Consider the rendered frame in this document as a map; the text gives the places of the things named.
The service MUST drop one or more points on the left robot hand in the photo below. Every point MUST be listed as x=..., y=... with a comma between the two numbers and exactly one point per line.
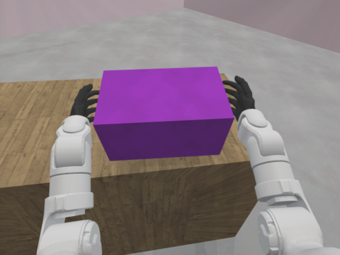
x=81, y=102

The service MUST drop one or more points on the carton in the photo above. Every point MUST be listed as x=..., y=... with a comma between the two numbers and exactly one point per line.
x=162, y=113

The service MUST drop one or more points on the right robot hand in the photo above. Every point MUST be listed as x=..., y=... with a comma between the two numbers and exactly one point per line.
x=243, y=96

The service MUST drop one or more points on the pedestal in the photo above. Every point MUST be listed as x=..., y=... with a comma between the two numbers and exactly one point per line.
x=139, y=205

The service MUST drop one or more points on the left robot forearm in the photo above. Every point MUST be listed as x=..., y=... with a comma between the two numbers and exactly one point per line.
x=70, y=173

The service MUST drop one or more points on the robot right upper arm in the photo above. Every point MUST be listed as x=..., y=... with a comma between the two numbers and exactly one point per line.
x=291, y=231

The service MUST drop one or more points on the robot left upper arm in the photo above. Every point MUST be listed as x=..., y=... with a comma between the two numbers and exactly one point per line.
x=72, y=238

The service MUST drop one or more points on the right robot forearm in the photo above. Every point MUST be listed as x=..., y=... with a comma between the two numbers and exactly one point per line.
x=275, y=182

